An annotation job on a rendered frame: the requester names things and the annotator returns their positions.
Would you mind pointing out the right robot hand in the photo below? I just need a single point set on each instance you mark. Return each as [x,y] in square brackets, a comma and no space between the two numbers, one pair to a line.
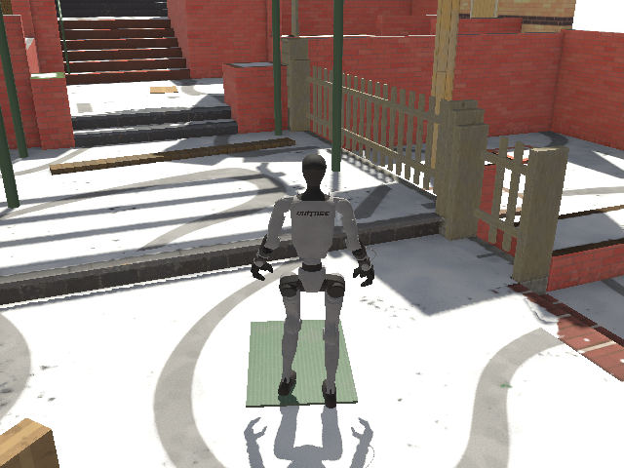
[369,274]

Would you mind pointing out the robot right forearm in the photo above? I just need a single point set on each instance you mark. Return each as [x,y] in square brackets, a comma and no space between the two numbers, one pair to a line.
[362,256]

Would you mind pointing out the robot right shin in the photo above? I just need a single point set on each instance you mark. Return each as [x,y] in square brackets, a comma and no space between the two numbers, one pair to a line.
[331,362]

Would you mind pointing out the robot left forearm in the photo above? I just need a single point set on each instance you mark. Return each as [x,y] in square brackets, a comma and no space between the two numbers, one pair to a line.
[262,254]

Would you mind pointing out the robot left foot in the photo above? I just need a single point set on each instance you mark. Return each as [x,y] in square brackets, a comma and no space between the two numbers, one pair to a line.
[284,387]

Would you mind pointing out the left robot upper arm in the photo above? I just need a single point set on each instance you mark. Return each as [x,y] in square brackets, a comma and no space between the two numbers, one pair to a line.
[282,205]

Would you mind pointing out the right robot upper arm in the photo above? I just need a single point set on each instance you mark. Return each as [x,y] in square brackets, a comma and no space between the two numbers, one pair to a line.
[349,223]

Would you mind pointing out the left robot hand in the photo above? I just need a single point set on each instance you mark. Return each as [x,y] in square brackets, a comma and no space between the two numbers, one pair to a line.
[264,267]

